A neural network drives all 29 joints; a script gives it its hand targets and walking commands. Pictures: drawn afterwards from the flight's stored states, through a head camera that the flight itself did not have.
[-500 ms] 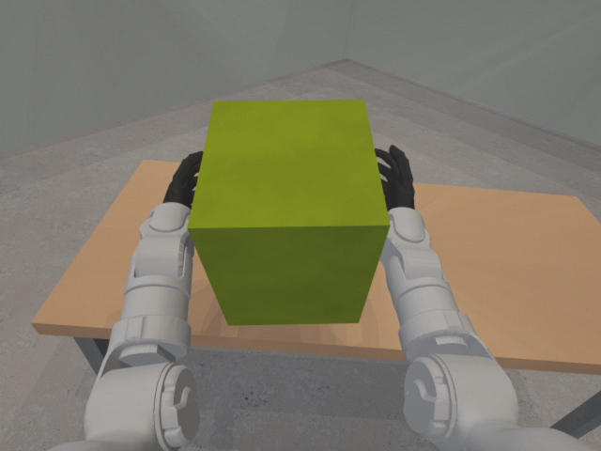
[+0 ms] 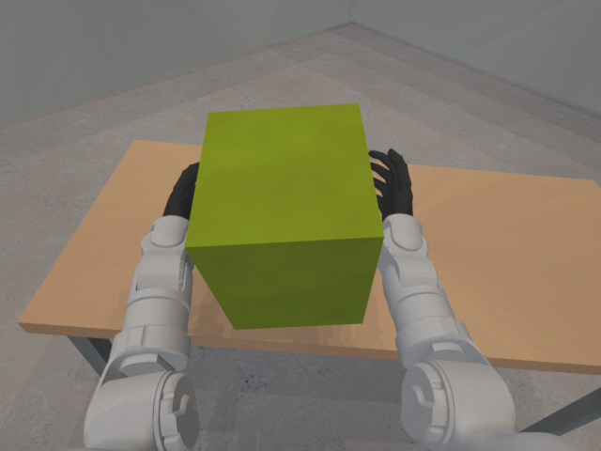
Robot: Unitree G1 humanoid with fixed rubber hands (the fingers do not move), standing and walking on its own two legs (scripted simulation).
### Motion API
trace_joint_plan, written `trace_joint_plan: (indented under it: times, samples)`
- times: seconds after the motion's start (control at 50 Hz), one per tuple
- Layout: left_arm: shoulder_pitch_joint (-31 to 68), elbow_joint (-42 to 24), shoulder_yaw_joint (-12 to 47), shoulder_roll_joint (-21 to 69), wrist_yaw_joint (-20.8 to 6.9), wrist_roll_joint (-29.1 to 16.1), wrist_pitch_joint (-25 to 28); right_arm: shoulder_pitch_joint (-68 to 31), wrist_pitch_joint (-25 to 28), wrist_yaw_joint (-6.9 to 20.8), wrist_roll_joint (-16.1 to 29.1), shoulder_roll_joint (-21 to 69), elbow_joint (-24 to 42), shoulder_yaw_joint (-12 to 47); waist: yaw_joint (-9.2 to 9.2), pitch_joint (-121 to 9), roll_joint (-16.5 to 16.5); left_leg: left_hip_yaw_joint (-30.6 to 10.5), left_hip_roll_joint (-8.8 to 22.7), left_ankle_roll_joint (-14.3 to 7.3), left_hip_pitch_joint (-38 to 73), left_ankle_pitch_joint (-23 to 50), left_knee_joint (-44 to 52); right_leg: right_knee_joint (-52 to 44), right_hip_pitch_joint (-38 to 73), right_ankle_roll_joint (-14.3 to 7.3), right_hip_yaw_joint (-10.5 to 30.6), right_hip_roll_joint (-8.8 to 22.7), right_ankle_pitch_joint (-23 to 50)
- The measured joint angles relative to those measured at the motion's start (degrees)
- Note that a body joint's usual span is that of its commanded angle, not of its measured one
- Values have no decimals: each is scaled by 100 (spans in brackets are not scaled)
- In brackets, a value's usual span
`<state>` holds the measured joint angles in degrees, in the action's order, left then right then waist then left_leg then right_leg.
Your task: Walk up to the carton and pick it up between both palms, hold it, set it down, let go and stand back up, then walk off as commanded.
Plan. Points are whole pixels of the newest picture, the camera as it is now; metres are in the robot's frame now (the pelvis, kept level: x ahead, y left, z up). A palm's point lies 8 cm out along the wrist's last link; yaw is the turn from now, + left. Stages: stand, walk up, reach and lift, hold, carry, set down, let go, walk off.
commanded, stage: set down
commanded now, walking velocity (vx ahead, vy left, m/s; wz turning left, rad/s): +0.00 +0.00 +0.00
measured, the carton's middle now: (291, 226) +0.39 +0.01 +0.09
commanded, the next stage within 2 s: none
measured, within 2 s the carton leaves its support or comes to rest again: neither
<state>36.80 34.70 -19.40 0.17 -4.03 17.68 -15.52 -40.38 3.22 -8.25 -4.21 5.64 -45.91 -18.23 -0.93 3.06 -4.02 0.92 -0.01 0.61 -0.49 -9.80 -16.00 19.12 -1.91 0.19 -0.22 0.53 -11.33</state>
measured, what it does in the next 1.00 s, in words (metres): stands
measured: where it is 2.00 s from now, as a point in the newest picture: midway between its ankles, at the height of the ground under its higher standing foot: outside the picture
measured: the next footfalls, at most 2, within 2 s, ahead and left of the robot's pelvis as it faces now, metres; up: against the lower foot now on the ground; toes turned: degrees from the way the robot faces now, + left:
none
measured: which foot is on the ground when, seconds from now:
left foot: down 0.00-1.00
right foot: down 0.00-1.00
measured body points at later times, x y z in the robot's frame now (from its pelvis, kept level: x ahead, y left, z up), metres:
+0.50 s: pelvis +0.00 +0.00 +0.00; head -0.01 +0.03 +0.45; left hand +0.40 +0.16 +0.08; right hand +0.39 -0.14 +0.11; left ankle -0.01 +0.12 -0.75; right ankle -0.01 -0.12 -0.75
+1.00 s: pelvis +0.01 +0.00 +0.00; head +0.03 +0.02 +0.45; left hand +0.41 +0.16 +0.05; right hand +0.40 -0.14 +0.09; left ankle -0.01 +0.12 -0.75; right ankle -0.01 -0.12 -0.75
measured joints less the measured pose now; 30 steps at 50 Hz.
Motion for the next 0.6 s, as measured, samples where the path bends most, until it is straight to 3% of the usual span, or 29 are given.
trace_joint_plan:
  times: [0.2, 0.4, 0.6]
  samples:
    - [-82, 219, -32, 1, -20, 0, 158, 113, -21, -1, -273, 47, -1, -32, -1, 3, -12, 0, -2, 0, -26, 11, -49, -3, 0, 0, -3, 3, 25]
    - [48, 738, -231, 2, -80, 0, 420, 113, 54, 143, -776, 276, -95, -665, -1, 17, -25, 0, -3, 0, -76, 18, -49, -3, -48, 0, -5, 5, 26]
    - [176, 1097, -328, 1, -56, 55, 753, 112, 156, 210, -969, 305, -97, -853, 0, 22, -21, 0, -3, 0, -215, 16, 17, -3, -217, 0, -8, 6, -12]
